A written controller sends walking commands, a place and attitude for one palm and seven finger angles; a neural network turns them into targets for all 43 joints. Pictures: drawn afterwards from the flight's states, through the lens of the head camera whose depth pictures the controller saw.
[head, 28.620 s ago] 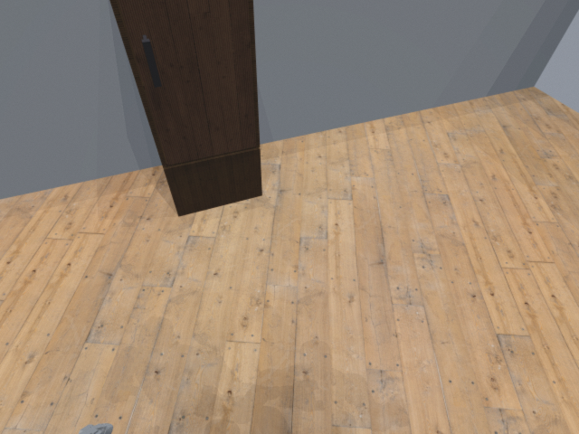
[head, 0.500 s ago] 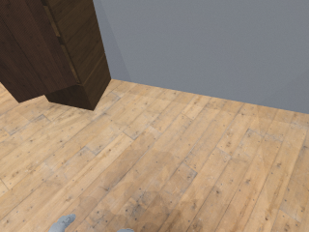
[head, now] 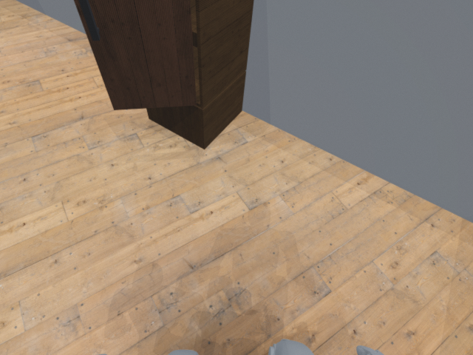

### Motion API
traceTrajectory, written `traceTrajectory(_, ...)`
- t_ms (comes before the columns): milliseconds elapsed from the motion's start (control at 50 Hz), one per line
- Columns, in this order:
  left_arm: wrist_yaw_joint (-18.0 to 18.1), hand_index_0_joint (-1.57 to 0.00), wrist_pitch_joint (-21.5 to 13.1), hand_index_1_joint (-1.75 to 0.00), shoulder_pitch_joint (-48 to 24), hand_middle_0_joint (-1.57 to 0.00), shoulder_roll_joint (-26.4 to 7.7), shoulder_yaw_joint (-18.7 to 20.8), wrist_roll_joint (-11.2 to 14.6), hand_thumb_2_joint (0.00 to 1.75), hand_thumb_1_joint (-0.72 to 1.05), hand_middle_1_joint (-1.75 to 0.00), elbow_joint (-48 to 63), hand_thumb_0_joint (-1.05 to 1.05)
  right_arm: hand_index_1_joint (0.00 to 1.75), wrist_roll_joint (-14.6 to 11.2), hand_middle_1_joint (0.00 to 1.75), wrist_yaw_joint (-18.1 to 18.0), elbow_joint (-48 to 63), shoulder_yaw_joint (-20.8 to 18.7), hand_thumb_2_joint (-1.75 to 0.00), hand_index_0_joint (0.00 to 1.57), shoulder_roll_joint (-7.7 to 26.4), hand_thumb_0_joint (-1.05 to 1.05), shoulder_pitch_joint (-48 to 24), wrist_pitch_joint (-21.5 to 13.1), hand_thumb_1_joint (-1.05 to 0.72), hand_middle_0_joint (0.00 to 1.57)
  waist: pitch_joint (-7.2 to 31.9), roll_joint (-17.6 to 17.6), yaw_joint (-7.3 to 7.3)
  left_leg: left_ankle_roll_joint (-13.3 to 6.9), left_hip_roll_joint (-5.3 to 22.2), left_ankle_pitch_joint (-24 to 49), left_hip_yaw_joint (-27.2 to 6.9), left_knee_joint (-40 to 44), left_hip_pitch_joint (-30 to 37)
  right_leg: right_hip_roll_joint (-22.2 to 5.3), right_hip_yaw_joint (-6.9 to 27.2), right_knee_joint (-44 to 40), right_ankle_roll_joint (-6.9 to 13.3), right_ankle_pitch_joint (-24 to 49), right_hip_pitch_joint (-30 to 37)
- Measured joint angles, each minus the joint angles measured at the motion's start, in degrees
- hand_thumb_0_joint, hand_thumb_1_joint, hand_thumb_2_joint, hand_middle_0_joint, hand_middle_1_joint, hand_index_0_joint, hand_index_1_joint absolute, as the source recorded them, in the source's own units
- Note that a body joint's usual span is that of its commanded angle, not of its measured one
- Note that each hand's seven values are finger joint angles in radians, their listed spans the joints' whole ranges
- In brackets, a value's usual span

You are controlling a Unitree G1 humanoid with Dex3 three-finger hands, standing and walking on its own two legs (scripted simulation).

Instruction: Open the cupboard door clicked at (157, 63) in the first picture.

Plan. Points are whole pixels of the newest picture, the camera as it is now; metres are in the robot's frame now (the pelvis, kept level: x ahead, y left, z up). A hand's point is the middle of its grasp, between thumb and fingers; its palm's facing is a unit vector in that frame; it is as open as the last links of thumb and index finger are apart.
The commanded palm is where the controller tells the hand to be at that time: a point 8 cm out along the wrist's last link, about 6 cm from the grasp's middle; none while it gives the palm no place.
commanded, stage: turn to face it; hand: left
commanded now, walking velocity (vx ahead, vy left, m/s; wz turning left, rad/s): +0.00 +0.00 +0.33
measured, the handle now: (90, 15) +1.04 +0.55 -0.02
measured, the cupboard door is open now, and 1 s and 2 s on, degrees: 42 42 42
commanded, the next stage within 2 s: take the last steps up to it in 0.24 s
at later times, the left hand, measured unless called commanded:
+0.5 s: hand out of the picture +0.00 +0.17 -0.18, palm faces +0.24 -0.95 -0.17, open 7.4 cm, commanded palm none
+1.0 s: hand out of the picture +0.13 +0.18 -0.15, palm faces +0.32 -0.92 -0.21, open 7.3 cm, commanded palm none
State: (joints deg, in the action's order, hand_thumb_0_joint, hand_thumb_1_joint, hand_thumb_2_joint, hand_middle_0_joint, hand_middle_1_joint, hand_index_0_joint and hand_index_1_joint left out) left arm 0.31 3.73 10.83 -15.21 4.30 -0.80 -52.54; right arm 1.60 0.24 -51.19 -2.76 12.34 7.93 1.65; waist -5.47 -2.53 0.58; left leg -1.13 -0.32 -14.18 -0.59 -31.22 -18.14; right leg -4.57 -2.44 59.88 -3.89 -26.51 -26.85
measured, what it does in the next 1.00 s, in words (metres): walks ahead, turning left: right foot, then left foot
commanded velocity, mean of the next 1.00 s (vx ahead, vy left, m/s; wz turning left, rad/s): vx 0.20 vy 0.08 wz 0.18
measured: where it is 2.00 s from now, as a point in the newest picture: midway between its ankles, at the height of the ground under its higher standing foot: (195, 274)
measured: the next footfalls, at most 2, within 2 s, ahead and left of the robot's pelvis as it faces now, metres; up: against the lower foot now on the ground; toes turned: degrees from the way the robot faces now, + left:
right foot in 0.18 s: +0.05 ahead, -0.15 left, +0.00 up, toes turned +1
left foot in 0.48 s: +0.03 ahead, +0.09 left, +0.00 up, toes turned +13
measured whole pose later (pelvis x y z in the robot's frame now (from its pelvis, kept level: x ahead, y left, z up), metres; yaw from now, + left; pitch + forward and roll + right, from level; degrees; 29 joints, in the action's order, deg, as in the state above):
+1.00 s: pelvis +0.13 -0.01 +0.01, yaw +16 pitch -1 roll +1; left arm 0.3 -2.9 14.1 -8.8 3.2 -1.2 -57.2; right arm 1.6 1.3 -62.4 -3.3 11.0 17.7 1.2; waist -2.3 0.8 -0.3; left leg 0.6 2.7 -19.2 2.4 -58.3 -25.4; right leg -3.9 -8.6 27.1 0.5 -15.2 -11.1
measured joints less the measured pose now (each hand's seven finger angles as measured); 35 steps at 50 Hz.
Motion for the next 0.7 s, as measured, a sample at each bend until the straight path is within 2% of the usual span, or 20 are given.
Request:
traceTrajectory(100,-0.04,-0.2,-0.7,-0.3,-0.68,-0.2,0.36,-0.31,0.16,0.9,0.91,-0.3,0.89,0.01,0.3,0.12,0.3,0.08,-1.08,0.19,-0.9,0.2,-0.42,0.0,0.93,0.64,-0.9,0.2,0.6,2.17,-0.42,0.97,0.16,1.31,-2.66,1.84,0.59,1.63,0.38,-12.78,0.51,1.48,4.13)
traceTrajectory(160,-0.01,-0.2,-1.72,-0.3,-0.33,-0.2,0.68,-0.68,0.23,0.9,0.91,-0.3,1.41,0.0,0.3,-0.19,0.3,0.23,-1.59,-0.02,-0.9,0.2,-0.6,0.0,1.71,1.17,-0.9,0.2,1.33,2.62,-0.5,2.07,-0.46,0.36,-3.87,-0.28,-0.54,2.4,-0.09,-24.69,1.14,7.14,9.76)
traceTrajectory(180,0.11,-0.2,-2.31,-0.3,0.07,-0.2,0.73,-0.74,0.02,0.9,0.91,-0.3,1.59,0.0,0.3,-0.43,0.3,0.34,-1.65,-0.15,-0.9,0.2,-0.62,0.0,1.95,1.34,-0.9,0.2,1.73,2.32,-0.27,2.17,-0.86,-1.15,-3.63,-2.32,-1.63,2.09,0.09,-27.6,2.69,10.19,10.7)
traceTrajectory(220,0.35,-0.2,-2.75,-0.3,0.11,-0.2,2.13,-1.18,-0.39,0.9,0.91,-0.3,1.12,0.0,0.3,-0.62,0.3,0.5,-2.25,-0.79,-0.9,0.2,0.19,0.01,1.72,2.02,-0.9,0.2,1.12,3.84,-0.49,2.21,-1.04,-9.51,-3.9,-11.63,-4.56,2.11,-1.3,-25.84,4.15,9.28,10.78)
traceTrajectory(280,0.56,-0.2,-2.98,-0.3,1.28,-0.2,3.9,-1.81,-0.46,0.9,0.91,-0.3,0.59,0.0,0.3,-0.58,0.3,0.72,-3.52,-1.4,-0.9,0.2,0.91,0.01,1.24,2.85,-0.9,0.2,0.77,4.17,-0.4,2.65,-1.11,-12.01,-2.11,-26.04,-8.22,1.42,-2.42,-27.36,4.21,8.19,12.54)
traceTrajectory(320,0.6,-0.2,-3.01,-0.3,2.03,-0.2,4.56,-2.04,-0.57,0.9,0.91,-0.3,-0.02,0.0,0.3,-0.72,0.3,0.79,-3.99,-1.47,-0.9,0.2,0.79,0.01,1.04,2.77,-0.91,0.2,0.59,3.31,-0.49,3.17,-0.64,-12.17,-0.51,-27.57,-8.07,0.73,-2.9,-29.22,4.02,8.93,13.75)
traceTrajectory(400,0.39,-0.2,-3.55,-0.3,3.12,-0.2,5.06,-2.22,-0.71,0.9,0.9,-0.3,-1.44,0.0,0.3,-0.97,0.3,0.68,-4.74,-0.95,-0.9,0.2,0.04,0.01,0.7,1.97,-0.91,0.2,0.28,1.0,0.08,3.65,-0.08,-12.47,2.11,-16.17,-3.22,-0.7,-3.88,-30.79,3.64,9.38,15.08)
traceTrajectory(480,-0.26,-0.2,-3.65,-0.3,4.62,-0.21,4.75,-1.74,-0.35,0.9,0.9,-0.3,-3.09,0.0,0.3,-0.72,0.3,0.79,-5.09,-0.11,-0.9,0.2,-0.35,0.01,0.97,0.5,-0.91,0.2,0.85,-0.09,0.68,2.73,-0.11,-7.13,3.92,-0.92,3.46,-1.53,-5.49,-28.09,2.42,7.21,14.82)
traceTrajectory(500,-0.5,-0.2,-3.36,-0.3,4.95,-0.21,4.38,-1.45,-0.19,0.9,0.9,-0.3,-3.44,0.0,0.3,-0.54,0.3,0.79,-5.05,-0.03,-0.9,0.2,-0.53,0.01,1.14,-0.01,-0.91,0.2,1.05,-0.6,0.71,1.3,-0.49,-2.94,3.96,0.82,3.85,-2.05,-5.72,-26.07,2.05,5.98,14.09)
traceTrajectory(540,-0.69,-0.2,-2.15,-0.3,4.99,-0.21,3.55,-0.86,-0.19,0.9,0.9,-0.3,-4.46,0.0,0.3,0.01,0.3,0.56,-4.77,0.23,-0.9,0.2,-1.22,0.01,1.5,-0.84,-0.91,0.2,1.06,-1.59,1.15,-0.77,-0.97,-2.39,4.34,-0.93,3.41,-1.99,-4.14,-17.08,2.13,-1.01,10.75)
traceTrajectory(600,-1.13,-0.2,-1.15,-0.3,4.02,-0.2,2.79,-0.48,-0.46,0.9,0.91,-0.3,-5.87,0.01,0.3,0.14,0.3,-0.27,-4.4,0.67,-0.9,0.2,-2.05,0.0,3.69,-2.17,-0.91,0.2,1.76,-1.07,0.62,-1.57,-0.98,-3.12,3.7,1.06,4.74,-0.49,-2.07,-3.18,2.94,-1.43,4.28)
traceTrajectory(640,-1.55,-0.2,-1.56,-0.3,3.12,-0.2,2.54,-0.42,-0.54,0.9,0.91,-0.3,-5.84,0.01,0.3,0.09,0.3,-0.6,-5.04,1.0,-0.9,0.2,-2.48,0.0,5.48,-2.78,-0.91,0.2,2.08,-0.45,0.41,-1.34,-1.06,-1.85,3.01,4.18,6.55,-0.28,-1.74,-0.77,3.04,1.29,1.73)
traceTrajectory(700,-1.82,-0.2,-2.35,-0.3,1.84,-0.2,2.67,-0.64,-0.5,0.9,0.91,-0.3,-5.1,0.01,0.3,-0.04,0.3,-0.66,-6.73,1.34,-0.9,0.2,-2.81,0.0,8.05,-3.19,-0.9,0.2,2.63,0.75,0.22,-1.33,-1.09,-0.71,2.28,7.96,9.3,-0.4,-1.85,-5.21,2.9,4.01,0.66)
